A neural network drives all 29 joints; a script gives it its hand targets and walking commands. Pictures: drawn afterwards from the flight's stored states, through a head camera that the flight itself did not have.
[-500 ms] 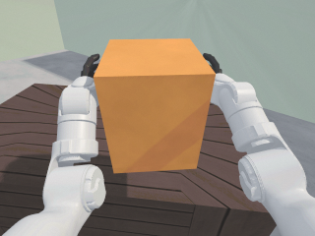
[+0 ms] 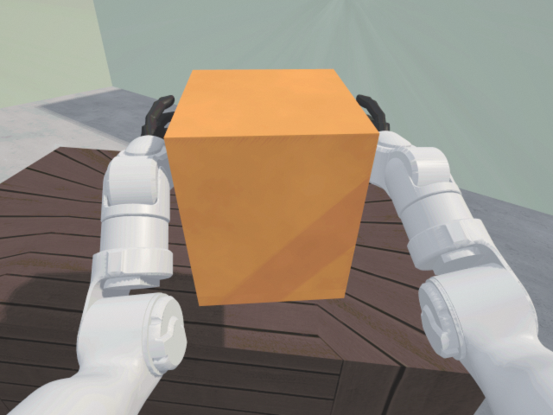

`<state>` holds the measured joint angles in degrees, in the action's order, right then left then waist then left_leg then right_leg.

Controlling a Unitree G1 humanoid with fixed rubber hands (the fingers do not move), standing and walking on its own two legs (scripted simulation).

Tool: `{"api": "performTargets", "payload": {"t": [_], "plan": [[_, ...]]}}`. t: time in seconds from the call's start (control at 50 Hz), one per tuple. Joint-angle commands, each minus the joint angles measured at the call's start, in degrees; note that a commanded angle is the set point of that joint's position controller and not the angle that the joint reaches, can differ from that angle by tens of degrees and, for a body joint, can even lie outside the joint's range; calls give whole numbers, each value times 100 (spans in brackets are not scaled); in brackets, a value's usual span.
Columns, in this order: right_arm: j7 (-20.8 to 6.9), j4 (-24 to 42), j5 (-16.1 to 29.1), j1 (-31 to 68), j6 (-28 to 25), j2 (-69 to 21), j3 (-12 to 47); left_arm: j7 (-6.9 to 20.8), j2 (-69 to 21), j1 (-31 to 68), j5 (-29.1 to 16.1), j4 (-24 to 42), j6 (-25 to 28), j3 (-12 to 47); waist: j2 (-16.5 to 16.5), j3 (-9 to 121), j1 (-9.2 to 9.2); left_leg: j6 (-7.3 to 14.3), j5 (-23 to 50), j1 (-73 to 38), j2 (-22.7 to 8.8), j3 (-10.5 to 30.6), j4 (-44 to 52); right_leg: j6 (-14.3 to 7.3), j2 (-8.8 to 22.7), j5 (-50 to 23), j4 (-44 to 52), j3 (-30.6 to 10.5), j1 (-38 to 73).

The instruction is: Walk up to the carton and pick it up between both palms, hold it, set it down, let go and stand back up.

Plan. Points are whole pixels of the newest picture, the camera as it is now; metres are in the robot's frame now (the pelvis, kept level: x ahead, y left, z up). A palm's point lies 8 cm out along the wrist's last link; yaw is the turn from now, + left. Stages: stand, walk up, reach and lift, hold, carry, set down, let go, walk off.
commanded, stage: hold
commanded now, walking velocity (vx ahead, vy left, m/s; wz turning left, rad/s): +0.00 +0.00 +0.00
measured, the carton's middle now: (268, 183) +0.36 +0.01 +0.24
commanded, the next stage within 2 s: set down in 1.42 s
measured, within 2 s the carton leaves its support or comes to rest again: neither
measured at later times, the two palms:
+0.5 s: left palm (156, 148) +0.37 +0.15 +0.29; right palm (375, 146) +0.36 -0.14 +0.30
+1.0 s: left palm (156, 150) +0.37 +0.15 +0.29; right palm (374, 147) +0.36 -0.14 +0.30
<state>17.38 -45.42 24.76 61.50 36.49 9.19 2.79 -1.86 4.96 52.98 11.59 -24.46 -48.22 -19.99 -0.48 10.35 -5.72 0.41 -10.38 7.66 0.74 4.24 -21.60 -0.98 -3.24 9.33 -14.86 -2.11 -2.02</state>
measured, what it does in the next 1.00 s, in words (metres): stands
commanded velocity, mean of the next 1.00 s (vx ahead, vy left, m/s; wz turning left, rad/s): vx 0.00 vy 0.00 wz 0.00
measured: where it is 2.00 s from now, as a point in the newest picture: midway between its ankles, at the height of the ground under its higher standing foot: outside the picture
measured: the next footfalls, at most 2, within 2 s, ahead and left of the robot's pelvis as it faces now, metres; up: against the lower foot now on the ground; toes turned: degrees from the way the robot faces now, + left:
none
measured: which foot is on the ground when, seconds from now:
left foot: down 0.00-1.00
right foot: down 0.00-1.00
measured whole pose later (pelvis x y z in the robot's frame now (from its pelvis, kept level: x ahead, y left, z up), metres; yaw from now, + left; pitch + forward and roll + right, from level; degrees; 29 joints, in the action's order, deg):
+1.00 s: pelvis +0.00 +0.00 +0.00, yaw +0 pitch -3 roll -1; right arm 17.3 -45.9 24.8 61.7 36.5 9.2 2.7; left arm -1.9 5.1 53.1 11.6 -24.8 -48.0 -19.8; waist -0.5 10.6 -5.8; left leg 0.4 -10.3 8.1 0.8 4.3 -21.7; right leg -1.0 -3.3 9.3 -15.0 -2.1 -2.4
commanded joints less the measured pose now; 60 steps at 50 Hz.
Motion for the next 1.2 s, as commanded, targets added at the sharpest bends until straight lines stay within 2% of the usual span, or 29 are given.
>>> {"api": "performTargets", "payload": {"t": [0.0,0.02,0.08,0.14,0.24,0.28,0.36,0.42,0.5,0.52,0.6,0.66,0.68,0.72,0.84,0.9,0.96,0.98,1.04,1.14,1.18], "plan": [[-676,1670,797,4023,-18,-3786,1023,833,-3614,4286,-836,507,372,2111,291,1420,-83,-338,1039,-553,74,-75,183,320,-78,-1148,114,11,192],[-677,1718,825,4104,-27,-3846,1045,841,-3587,4387,-840,534,394,2066,242,1484,-25,-310,993,-499,97,-68,179,338,-70,-1117,96,-2,220],[-674,1840,917,4131,-39,-3821,1086,818,-3651,4390,-898,686,404,2163,328,1656,-98,-334,1194,-643,85,-46,129,337,-78,-1330,31,16,284],[-682,1923,896,4221,-61,-3848,1091,791,-3660,4413,-890,634,415,2154,332,1689,-38,-340,1109,-613,83,-65,116,323,-71,-1180,59,-2,221],[-701,1773,885,4115,-48,-3827,1070,779,-3645,4419,-860,695,378,2185,378,1561,-57,-361,1166,-589,65,-57,145,310,-95,-1171,61,30,219],[-692,1790,846,4129,-46,-3806,1067,798,-3624,4306,-830,542,362,2084,250,1496,-24,-313,1039,-588,84,-75,159,336,-70,-1149,82,16,195],[-722,1541,827,4094,-20,-3834,1023,807,-3556,4464,-814,542,404,2054,276,1417,-6,-287,889,-469,58,-77,223,320,-63,-995,82,-8,190],[-723,1675,818,4259,-69,-3893,1024,799,-3553,4472,-812,432,423,1986,251,1557,47,-261,797,-425,91,-94,228,345,-48,-945,86,2,220],[-704,1676,806,4267,-72,-3898,1005,795,-3602,4505,-860,424,450,2042,237,1519,-5,-271,893,-494,77,-90,197,332,-66,-1046,83,-3,136],[-687,1674,797,4208,-74,-3849,979,801,-3621,4452,-890,418,442,2072,256,1576,-85,-298,958,-543,86,-72,157,331,-44,-1158,78,-4,186],[-673,1533,780,4135,-35,-3831,991,836,-3551,4369,-796,274,429,1950,214,1352,-38,-265,826,-425,87,-90,227,349,-45,-1043,106,-5,197],[-684,1659,828,4184,-56,-3839,1020,842,-3599,4373,-822,337,433,2009,324,1450,-27,-295,986,-462,75,-75,185,317,-43,-1129,78,-10,190],[-693,1687,841,4179,-73,-3829,1002,828,-3651,4441,-875,509,452,2077,388,1586,-79,-336,1084,-558,70,-63,150,314,-69,-1151,42,28,214],[-682,1789,887,4220,-77,-3861,1043,816,-3625,4422,-863,495,440,2054,332,1620,-17,-312,1138,-549,89,-75,129,333,-58,-1231,58,4,237],[-677,1724,856,4079,-51,-3852,1033,787,-3652,4383,-883,559,425,2126,344,1511,-53,-325,1101,-548,94,-70,121,330,-67,-1205,71,2,136],[-673,1805,901,4136,-52,-3863,1098,796,-3626,4335,-877,524,416,2105,248,1521,-21,-306,1111,-566,71,-61,156,340,-79,-1202,75,19,179],[-697,1713,852,4105,-44,-3867,1024,776,-3660,4513,-925,686,426,2199,404,1598,-91,-329,1039,-567,73,-55,156,311,-65,-1061,70,16,146],[-697,1734,881,4091,-42,-3852,1040,772,-3661,4472,-918,661,412,2190,420,1616,-60,-343,1072,-617,67,-47,149,305,-75,-1080,68,28,143],[-680,1673,858,4095,-18,-3838,1086,805,-3597,4346,-872,478,397,2101,214,1419,-37,-280,961,-554,91,-66,208,341,-50,-1077,113,-6,141],[-647,1912,920,4166,-39,-3829,1139,811,-3642,4244,-846,519,382,2084,258,1564,-14,-313,1241,-622,110,-65,112,356,-80,-1391,70,-6,259],[-657,1783,876,4148,-30,-3831,1095,820,-3600,4333,-843,526,398,2088,247,1479,-40,-296,1049,-603,99,-86,159,355,-71,-1189,87,2,164]]}}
